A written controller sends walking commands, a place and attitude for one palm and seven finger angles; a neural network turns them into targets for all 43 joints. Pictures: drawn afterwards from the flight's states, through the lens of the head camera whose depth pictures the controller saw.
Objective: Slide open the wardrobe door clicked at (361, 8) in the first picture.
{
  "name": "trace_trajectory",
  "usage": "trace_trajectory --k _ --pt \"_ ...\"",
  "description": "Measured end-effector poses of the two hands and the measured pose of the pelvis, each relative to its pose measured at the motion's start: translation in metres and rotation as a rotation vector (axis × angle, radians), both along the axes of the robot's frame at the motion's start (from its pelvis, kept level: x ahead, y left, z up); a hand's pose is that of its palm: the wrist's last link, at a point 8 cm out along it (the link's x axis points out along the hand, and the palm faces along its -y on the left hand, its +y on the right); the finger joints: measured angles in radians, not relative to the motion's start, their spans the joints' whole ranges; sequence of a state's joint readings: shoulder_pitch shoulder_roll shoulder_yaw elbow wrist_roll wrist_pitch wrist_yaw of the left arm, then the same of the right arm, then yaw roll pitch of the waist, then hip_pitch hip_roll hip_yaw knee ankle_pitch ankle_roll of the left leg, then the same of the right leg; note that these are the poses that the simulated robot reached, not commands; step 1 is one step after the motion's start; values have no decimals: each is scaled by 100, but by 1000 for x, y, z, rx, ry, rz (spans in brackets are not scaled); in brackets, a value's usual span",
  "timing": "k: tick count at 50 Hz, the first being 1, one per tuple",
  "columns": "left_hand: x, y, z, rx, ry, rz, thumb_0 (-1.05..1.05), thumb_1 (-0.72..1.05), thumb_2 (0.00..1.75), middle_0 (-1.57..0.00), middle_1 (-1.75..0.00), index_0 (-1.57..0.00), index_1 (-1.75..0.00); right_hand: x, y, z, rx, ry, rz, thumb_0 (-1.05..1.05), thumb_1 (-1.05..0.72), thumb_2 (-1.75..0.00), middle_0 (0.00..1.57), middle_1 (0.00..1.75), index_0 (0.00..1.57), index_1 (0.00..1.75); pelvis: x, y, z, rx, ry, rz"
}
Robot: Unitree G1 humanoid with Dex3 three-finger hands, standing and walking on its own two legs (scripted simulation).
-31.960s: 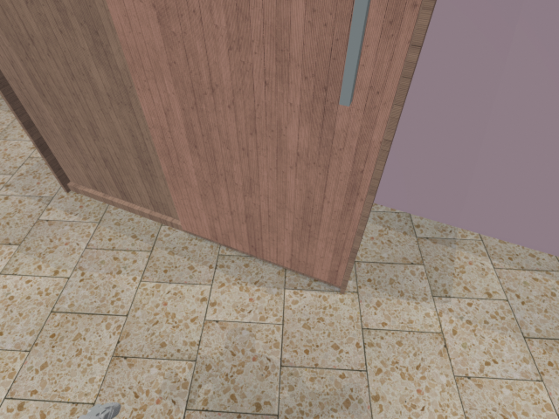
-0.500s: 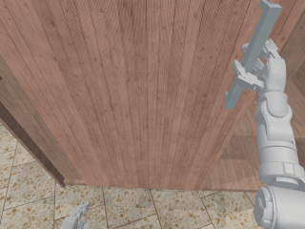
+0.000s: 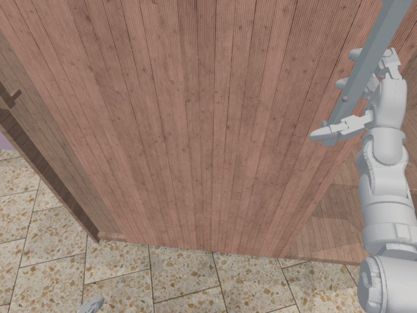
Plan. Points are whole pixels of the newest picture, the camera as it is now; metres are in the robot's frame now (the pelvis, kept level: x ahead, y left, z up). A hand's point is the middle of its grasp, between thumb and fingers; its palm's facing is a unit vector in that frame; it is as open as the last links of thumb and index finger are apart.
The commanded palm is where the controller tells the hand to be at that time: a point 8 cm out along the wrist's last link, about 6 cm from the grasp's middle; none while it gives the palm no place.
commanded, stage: slip the hand off the handle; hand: right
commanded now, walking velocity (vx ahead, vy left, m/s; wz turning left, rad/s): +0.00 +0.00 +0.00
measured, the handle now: (351, 79) +0.47 -0.20 +0.23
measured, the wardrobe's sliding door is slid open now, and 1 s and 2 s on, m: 0.55 0.55 0.55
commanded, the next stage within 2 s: draw the hand back to the body in 1.34 s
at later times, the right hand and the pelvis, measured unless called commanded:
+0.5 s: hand (379, 103) +0.42 -0.24 +0.22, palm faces +0.28 +0.95 -0.12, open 14.7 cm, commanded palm +0.39 -0.28 +0.22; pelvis +0.04 -0.01 +0.01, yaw +0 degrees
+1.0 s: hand (406, 131) +0.36 -0.25 +0.22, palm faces +0.26 +0.96 -0.12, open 14.7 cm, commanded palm +0.31 -0.29 +0.22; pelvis +0.04 +0.00 +0.00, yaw +0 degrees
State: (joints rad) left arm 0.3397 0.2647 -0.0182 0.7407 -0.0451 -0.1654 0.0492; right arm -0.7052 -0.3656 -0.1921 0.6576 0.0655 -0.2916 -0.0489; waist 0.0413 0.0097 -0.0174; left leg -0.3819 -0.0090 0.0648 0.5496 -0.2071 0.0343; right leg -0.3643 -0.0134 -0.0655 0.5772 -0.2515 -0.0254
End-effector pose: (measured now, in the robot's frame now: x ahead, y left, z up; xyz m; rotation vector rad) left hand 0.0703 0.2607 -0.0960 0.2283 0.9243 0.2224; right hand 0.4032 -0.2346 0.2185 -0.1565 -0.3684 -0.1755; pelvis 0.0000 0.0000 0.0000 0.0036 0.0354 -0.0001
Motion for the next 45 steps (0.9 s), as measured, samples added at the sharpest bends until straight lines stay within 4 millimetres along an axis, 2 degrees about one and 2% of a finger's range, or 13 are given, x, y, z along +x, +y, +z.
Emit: trace_trajectory --k 12,18,26,31,38,45 --pt "85 -37 16 -50 -159 -84 1 90 90 -20 -30 -21 -30 -1 -3 2 2 21 31 -1 55 -20 47 128 26 116 23 -9 4 0 -3 8" --pt "109 -43 24 -55 -202 -95 1 90 90 -20 -30 -21 -30 -3 -14 2 18 32 6 -1 55 -20 47 126 26 115 30 -9 6 0 -5 14" --pt "108 -32 21 -35 -160 -88 0 90 90 -20 -30 -21 -30 -15 -54 4 5 43 -89 -1 55 -20 36 121 25 115 37 -6 6 4 -5 3" --pt "99 -22 15 -16 -110 -76 1 90 90 -20 -30 -21 -30 -22 -67 9 -1 29 -72 -1 55 -20 30 118 25 115 39 -5 6 6 -2 -5" --pt "90 -16 12 -14 -95 -52 1 90 90 -20 -30 -21 -30 -29 -71 8 7 28 -41 -1 55 -20 26 116 25 115 41 -5 5 5 1 0" --pt "100 -22 14 -40 -146 -68 1 90 90 -20 -30 -20 -30 -56 -64 2 4 11 -37 -1 55 -20 26 116 25 115 41 -4 5 1 -12 11"
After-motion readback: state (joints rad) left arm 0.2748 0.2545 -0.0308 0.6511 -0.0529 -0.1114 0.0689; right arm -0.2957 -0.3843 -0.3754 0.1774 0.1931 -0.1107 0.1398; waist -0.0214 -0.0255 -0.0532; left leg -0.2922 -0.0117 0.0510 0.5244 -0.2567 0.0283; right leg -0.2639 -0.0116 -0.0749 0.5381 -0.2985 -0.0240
